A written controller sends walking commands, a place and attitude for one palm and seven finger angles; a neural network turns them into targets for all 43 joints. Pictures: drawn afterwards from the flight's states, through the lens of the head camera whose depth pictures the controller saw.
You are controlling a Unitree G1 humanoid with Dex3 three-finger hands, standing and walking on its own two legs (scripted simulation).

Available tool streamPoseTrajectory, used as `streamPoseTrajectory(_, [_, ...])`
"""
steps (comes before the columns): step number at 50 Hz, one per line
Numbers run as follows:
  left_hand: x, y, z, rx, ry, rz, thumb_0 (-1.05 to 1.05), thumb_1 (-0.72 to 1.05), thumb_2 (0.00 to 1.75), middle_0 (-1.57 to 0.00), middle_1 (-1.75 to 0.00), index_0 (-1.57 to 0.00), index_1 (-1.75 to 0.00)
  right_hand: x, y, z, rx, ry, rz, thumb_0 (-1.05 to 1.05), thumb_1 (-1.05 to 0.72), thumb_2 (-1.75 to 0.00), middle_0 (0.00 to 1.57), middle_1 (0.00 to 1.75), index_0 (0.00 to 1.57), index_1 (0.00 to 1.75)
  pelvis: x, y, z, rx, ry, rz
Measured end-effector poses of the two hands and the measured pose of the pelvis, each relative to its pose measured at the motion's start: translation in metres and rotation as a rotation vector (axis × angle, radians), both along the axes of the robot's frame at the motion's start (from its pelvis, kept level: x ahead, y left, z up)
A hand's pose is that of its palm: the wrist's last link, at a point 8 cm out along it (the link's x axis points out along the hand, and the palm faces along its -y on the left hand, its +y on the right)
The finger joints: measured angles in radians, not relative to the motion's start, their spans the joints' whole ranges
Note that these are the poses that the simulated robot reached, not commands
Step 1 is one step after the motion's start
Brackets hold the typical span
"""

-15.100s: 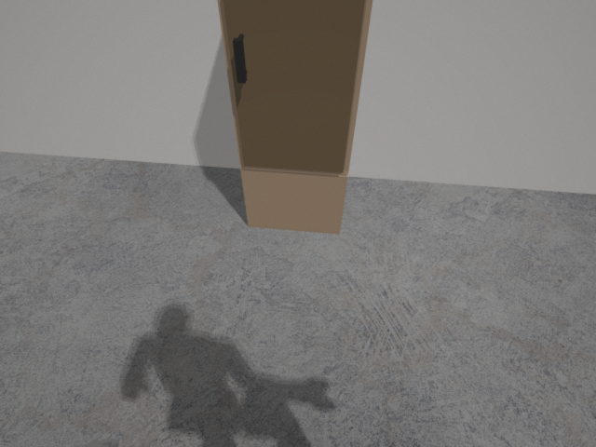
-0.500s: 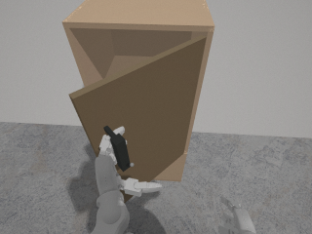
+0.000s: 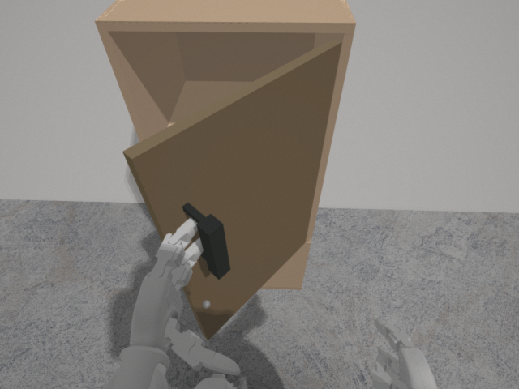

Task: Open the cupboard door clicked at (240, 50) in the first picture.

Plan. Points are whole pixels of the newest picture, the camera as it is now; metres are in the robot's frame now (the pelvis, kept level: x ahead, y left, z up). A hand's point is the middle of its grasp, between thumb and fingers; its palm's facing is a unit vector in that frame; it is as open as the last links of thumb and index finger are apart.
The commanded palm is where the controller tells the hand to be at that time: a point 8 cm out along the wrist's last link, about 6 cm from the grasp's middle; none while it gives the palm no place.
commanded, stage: slide the hand sideways off the handle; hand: left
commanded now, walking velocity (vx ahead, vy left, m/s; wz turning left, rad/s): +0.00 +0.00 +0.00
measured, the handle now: (205, 240) +0.31 +0.10 +0.09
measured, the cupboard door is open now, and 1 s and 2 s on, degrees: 49 48 48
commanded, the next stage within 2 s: draw the hand back to the body in 0.72 s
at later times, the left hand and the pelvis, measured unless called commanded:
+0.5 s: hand (178, 321) +0.20 +0.11 +0.08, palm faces -0.06 -1.00 -0.02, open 16.0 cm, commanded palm +0.17 +0.19 +0.09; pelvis +0.01 -0.01 +0.00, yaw +0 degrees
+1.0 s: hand (135, 338) +0.17 +0.15 +0.10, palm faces -0.03 -1.00 -0.05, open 16.3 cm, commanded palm +0.14 +0.22 +0.11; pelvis +0.00 +0.00 -0.01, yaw +1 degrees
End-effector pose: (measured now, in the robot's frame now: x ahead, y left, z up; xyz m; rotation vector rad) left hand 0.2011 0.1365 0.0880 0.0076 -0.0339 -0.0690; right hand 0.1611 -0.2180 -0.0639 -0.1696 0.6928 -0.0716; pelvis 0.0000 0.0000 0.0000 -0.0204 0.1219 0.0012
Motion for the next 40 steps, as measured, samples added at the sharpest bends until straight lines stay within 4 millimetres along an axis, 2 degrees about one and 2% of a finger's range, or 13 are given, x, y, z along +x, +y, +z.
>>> streamPoseTrajectory(9, [-0.004,0.012,-0.001,-0.006,0.022,-0.007,-0.01,-0.50,0.30,-0.19,-0.31,-0.18,-0.31,0.005,-0.001,0.003,-0.001,-0.033,-0.005,0.02,-0.90,-0.90,0.20,0.30,0.20,0.30,0.000,-0.003,0.000,-0.003,0.003,0.001])
streamPoseTrajectory(21, [-0.014,0.026,-0.002,0.012,0.053,0.001,-0.01,-0.50,0.30,-0.22,-0.33,-0.22,-0.33,0.014,-0.015,0.004,-0.019,-0.044,-0.025,0.02,-0.90,-0.90,0.20,0.30,0.20,0.30,0.008,-0.009,-0.002,-0.001,0.018,0.001])
streamPoseTrajectory(27, [-0.026,0.036,-0.003,0.017,0.068,0.020,-0.01,-0.50,0.30,-0.21,-0.32,-0.22,-0.33,0.018,-0.020,0.002,-0.018,-0.040,-0.042,0.02,-0.90,-0.90,0.20,0.30,0.20,0.30,0.011,-0.013,-0.003,0.001,0.025,0.003])
streamPoseTrajectory(34, [-0.046,0.063,-0.002,0.030,0.069,0.091,-0.01,-0.50,0.30,-0.18,-0.31,-0.19,-0.31,0.022,-0.022,-0.001,-0.022,-0.047,-0.045,0.02,-0.90,-0.90,0.20,0.30,0.20,0.30,0.010,-0.014,-0.006,-0.005,0.030,0.014])
streamPoseTrajectory(40, [-0.054,0.064,-0.003,0.014,0.049,0.046,-0.01,-0.50,0.30,-0.16,-0.30,-0.16,-0.30,0.024,-0.018,-0.001,-0.033,-0.074,-0.028,0.02,-0.90,-0.90,0.20,0.30,0.20,0.30,0.004,-0.010,-0.010,-0.015,0.031,0.024])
